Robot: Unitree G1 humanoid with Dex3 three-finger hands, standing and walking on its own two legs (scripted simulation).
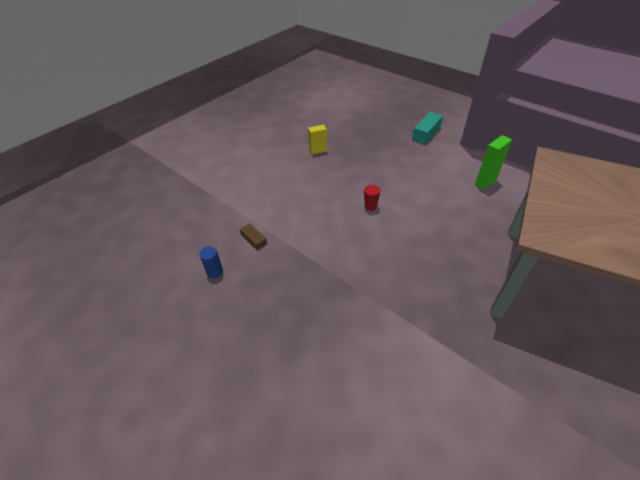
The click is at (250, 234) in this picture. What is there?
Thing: flat box
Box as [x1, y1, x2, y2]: [240, 223, 266, 249]
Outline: 249,223 240,229 240,232 257,249 266,243 266,239
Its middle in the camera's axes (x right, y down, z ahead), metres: -0.28 +0.00 +1.71
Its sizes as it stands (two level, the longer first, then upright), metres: 0.128 0.055 0.034
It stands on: the floor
